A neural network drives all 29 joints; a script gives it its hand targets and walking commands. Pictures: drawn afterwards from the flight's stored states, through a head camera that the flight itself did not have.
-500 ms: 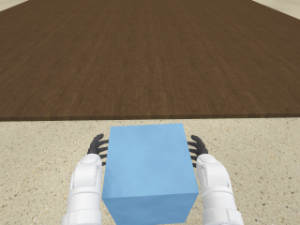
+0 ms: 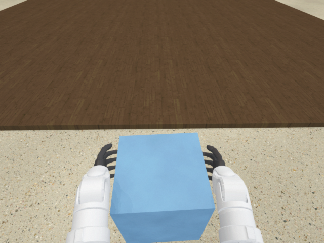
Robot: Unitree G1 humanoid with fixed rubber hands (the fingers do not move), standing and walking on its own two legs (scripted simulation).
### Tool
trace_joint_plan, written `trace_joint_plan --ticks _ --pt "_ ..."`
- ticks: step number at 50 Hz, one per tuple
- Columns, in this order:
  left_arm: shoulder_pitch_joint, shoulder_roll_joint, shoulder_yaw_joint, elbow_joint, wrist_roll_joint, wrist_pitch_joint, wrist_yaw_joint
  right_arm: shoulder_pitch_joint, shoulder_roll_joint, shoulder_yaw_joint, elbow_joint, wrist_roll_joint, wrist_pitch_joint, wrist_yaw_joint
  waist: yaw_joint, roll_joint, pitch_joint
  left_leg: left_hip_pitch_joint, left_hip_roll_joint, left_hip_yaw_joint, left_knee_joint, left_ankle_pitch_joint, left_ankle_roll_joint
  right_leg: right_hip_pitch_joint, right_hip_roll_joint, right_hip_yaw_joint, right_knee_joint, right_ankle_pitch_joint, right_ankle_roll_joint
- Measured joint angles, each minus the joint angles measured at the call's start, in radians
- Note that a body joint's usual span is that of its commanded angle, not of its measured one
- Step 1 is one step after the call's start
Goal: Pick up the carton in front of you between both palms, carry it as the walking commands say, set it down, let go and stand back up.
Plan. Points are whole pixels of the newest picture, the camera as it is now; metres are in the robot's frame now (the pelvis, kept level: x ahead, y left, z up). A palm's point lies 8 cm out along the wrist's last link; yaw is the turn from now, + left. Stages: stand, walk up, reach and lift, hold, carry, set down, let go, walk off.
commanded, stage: carry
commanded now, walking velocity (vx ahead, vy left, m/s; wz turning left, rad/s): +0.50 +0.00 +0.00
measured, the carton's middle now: (161, 190) +0.28 +0.00 -0.02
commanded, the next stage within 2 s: none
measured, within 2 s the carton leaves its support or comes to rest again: neither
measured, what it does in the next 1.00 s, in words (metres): walks ahead: right foot, then left foot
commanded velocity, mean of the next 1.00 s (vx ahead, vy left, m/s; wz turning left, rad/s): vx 0.50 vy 0.00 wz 0.00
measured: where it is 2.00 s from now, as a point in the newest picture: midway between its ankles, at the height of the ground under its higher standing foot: (148, 149)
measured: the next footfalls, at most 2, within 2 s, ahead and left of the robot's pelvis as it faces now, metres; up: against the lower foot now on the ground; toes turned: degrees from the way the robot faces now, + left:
right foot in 0.38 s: +0.13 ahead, -0.10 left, +0.00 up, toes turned -7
left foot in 0.64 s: +0.35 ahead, +0.14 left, +0.00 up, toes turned +12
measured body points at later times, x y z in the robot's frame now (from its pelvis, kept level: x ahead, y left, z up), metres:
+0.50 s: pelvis +0.15 +0.01 -0.01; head +0.14 +0.02 +0.44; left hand +0.43 +0.17 +0.07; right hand +0.43 -0.14 +0.07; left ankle +0.08 +0.11 -0.70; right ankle +0.09 -0.09 -0.75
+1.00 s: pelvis +0.45 +0.05 -0.01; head +0.46 +0.06 +0.44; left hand +0.74 +0.20 +0.07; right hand +0.72 -0.11 +0.07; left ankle +0.31 +0.13 -0.75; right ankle +0.58 -0.07 -0.71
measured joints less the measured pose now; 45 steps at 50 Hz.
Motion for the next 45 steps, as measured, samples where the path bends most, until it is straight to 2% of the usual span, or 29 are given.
trace_joint_plan --ticks 6,9,11,14,17,20,23,25,29,32,33,34,36,38,39,41,45 --pt "0.036 0.009 -0.051 -0.082 -0.041 0.031 0.021 0.041 -0.011 0.029 -0.088 0.046 0.029 -0.017 -0.009 -0.002 -0.084 -0.155 0.032 0.063 0.155 -0.181 0.003 -0.127 -0.024 -0.062 0.105 -0.121 -0.003" --pt "0.057 0.013 -0.082 -0.172 -0.074 0.077 0.041 0.061 -0.021 0.053 -0.170 0.090 0.068 -0.035 -0.009 -0.020 -0.106 -0.181 0.037 0.108 0.168 -0.137 0.006 -0.164 -0.050 -0.071 0.146 -0.095 0.006" --pt "0.078 0.021 -0.093 -0.238 -0.098 0.125 0.052 0.066 -0.023 0.069 -0.216 0.114 0.112 -0.046 -0.006 -0.031 -0.127 -0.178 0.034 0.135 0.156 -0.099 0.008 -0.188 -0.070 -0.076 0.200 -0.169 0.005" --pt "0.103 0.052 -0.098 -0.316 -0.143 0.202 0.062 0.065 -0.013 0.104 -0.267 0.129 0.185 -0.073 0.001 -0.011 -0.149 -0.165 0.049 0.156 0.140 -0.134 0.015 -0.257 -0.078 -0.145 0.305 -0.268 0.001" --pt "0.093 0.067 -0.110 -0.370 -0.186 0.274 0.076 0.084 -0.018 0.128 -0.361 0.144 0.267 -0.102 0.003 0.021 -0.142 -0.135 0.078 0.150 0.100 -0.146 0.008 -0.278 -0.054 -0.226 0.224 -0.224 -0.001" --pt "0.079 0.039 -0.119 -0.428 -0.194 0.320 0.084 0.108 -0.028 0.115 -0.473 0.161 0.329 -0.109 -0.005 0.038 -0.136 -0.151 0.096 0.146 0.194 -0.212 0.002 -0.233 -0.038 -0.280 0.102 -0.038 -0.024" --pt "0.106 0.018 -0.160 -0.467 -0.177 0.357 0.096 0.146 -0.037 0.088 -0.530 0.189 0.372 -0.103 -0.008 0.011 -0.149 -0.273 0.085 0.194 0.433 -0.301 0.016 -0.199 -0.059 -0.295 0.107 -0.099 -0.035" --pt "0.135 0.026 -0.174 -0.508 -0.178 0.390 0.102 0.157 -0.022 0.083 -0.550 0.193 0.398 -0.102 -0.003 -0.016 -0.146 -0.348 0.074 0.228 0.488 -0.319 0.022 -0.155 -0.077 -0.288 0.058 -0.117 -0.026" --pt "0.150 0.028 -0.168 -0.602 -0.189 0.440 0.111 0.152 -0.024 0.107 -0.602 0.199 0.430 -0.102 0.021 -0.042 -0.122 -0.424 0.071 0.274 0.319 -0.169 0.018 -0.053 -0.104 -0.274 -0.025 -0.129 0.005" --pt "0.131 0.026 -0.150 -0.647 -0.196 0.460 0.113 0.124 -0.022 0.113 -0.632 0.195 0.446 -0.102 0.029 -0.043 -0.106 -0.392 0.067 0.334 0.138 -0.039 0.023 -0.006 -0.126 -0.262 0.042 -0.217 0.034" --pt "0.123 0.026 -0.138 -0.656 -0.199 0.465 0.113 0.109 -0.020 0.117 -0.630 0.192 0.448 -0.102 0.032 -0.047 -0.104 -0.375 0.064 0.353 0.136 0.029 0.044 -0.015 -0.142 -0.257 0.118 -0.267 0.039" --pt "0.118 0.029 -0.124 -0.655 -0.202 0.468 0.112 0.096 -0.018 0.124 -0.613 0.187 0.446 -0.102 0.027 -0.053 -0.106 -0.375 0.060 0.368 0.176 0.032 0.067 -0.054 -0.159 -0.248 0.240 -0.288 0.038" --pt "0.107 0.034 -0.105 -0.634 -0.208 0.482 0.112 0.078 -0.015 0.130 -0.581 0.177 0.456 -0.103 0.017 -0.039 -0.104 -0.350 0.061 0.377 0.206 -0.037 0.094 -0.179 -0.141 -0.206 0.525 -0.290 0.020" --pt "0.095 0.026 -0.095 -0.609 -0.207 0.493 0.112 0.078 -0.015 0.124 -0.572 0.172 0.472 -0.105 0.007 -0.020 -0.098 -0.299 0.061 0.376 0.160 -0.063 0.091 -0.301 -0.123 -0.205 0.704 -0.257 -0.002" --pt "0.092 0.018 -0.094 -0.600 -0.203 0.494 0.111 0.084 -0.016 0.118 -0.575 0.173 0.476 -0.105 0.001 -0.012 -0.094 -0.269 0.059 0.374 0.124 -0.059 0.083 -0.350 -0.121 -0.212 0.730 -0.226 -0.009" --pt "0.089 0.019 -0.108 -0.590 -0.196 0.489 0.110 0.092 -0.017 0.111 -0.583 0.175 0.477 -0.107 -0.015 0.001 -0.087 -0.204 0.058 0.366 0.050 -0.055 0.079 -0.424 -0.119 -0.226 0.691 -0.169 -0.014" --pt "0.091 0.020 -0.131 -0.592 -0.182 0.465 0.099 0.102 -0.019 0.101 -0.604 0.182 0.460 -0.106 -0.036 0.012 -0.079 -0.079 0.061 0.347 -0.065 -0.066 0.066 -0.515 -0.115 -0.247 0.494 -0.064 -0.011"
